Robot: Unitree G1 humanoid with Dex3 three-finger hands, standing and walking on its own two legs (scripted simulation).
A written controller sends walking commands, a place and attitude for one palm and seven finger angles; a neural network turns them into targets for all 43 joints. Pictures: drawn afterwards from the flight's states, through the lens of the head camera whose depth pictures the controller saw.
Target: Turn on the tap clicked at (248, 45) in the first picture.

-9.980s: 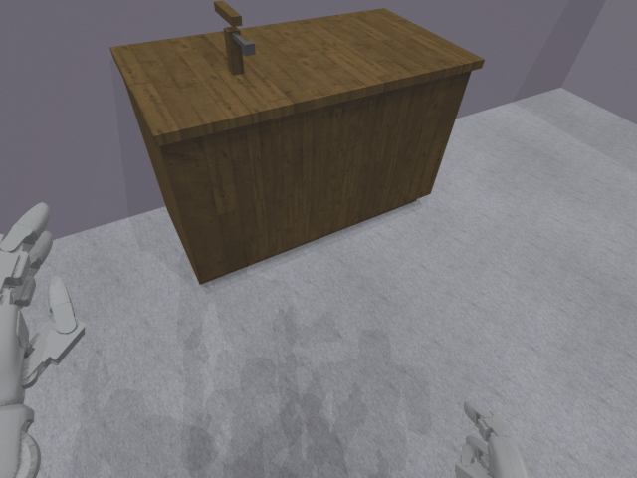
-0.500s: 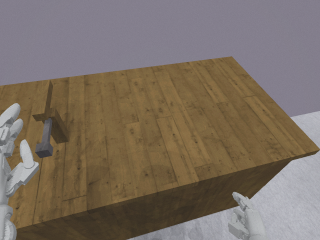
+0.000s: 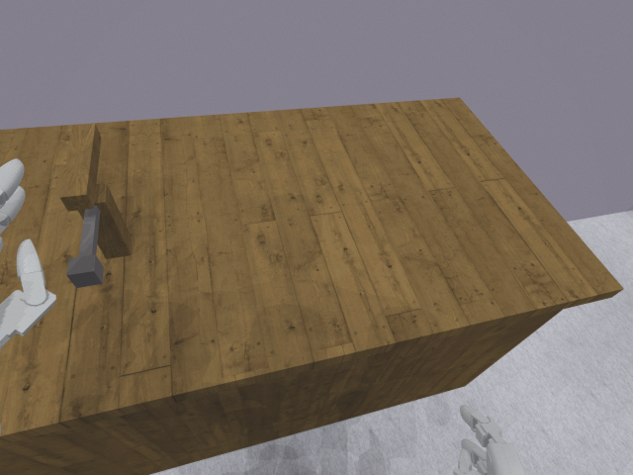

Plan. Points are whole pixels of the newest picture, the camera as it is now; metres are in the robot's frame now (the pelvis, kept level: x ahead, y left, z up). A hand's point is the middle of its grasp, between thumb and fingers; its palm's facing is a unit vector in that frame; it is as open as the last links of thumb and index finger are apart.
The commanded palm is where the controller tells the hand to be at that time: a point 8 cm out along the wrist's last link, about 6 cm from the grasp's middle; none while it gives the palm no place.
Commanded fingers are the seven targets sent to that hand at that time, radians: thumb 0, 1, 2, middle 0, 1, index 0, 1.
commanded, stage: shuffle to correct the standing spot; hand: left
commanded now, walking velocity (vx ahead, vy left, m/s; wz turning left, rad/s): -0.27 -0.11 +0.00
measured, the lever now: (86, 271) +0.31 +0.31 +0.06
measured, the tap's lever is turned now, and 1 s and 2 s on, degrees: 0 0 0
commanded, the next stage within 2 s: come to a stop and stand still in 0.40 s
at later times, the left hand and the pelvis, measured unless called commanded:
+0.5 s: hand (107, 360) +0.17 +0.19 +0.18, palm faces +0.34 -0.83 -0.44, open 7.4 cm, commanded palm +0.12 +0.24 +0.17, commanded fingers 0.00 0.90 0.90 -0.20 -0.30 -0.20 -0.30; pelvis -0.05 -0.04 -0.01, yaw -1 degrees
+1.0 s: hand (40, 422) +0.13 +0.22 +0.17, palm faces +0.44 -0.82 -0.35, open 7.4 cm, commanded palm +0.07 +0.25 +0.17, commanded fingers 0.00 0.90 0.90 -0.20 -0.30 -0.20 -0.30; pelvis -0.08 -0.03 +0.00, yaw +1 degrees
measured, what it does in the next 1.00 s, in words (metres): steps on the spot: left foot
